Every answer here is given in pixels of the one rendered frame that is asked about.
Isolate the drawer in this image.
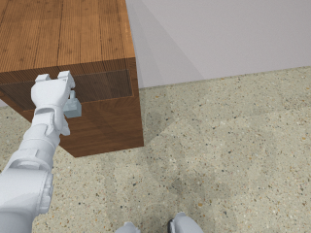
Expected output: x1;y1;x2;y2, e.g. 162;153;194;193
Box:
0;68;133;111

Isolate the robot right thigh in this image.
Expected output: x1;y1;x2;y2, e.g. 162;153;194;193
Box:
170;216;204;233

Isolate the robot left hand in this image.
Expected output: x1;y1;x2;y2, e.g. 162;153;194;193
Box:
31;71;76;136

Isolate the robot right shin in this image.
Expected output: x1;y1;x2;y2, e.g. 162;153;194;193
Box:
174;212;186;220

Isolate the robot left forearm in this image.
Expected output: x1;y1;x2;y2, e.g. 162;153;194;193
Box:
0;104;64;180

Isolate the cabinet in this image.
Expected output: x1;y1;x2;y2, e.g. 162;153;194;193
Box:
0;0;144;158

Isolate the handle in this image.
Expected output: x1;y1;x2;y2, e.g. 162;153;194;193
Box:
62;90;82;118

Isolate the left robot upper arm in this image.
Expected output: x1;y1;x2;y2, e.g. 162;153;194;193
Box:
0;168;53;233

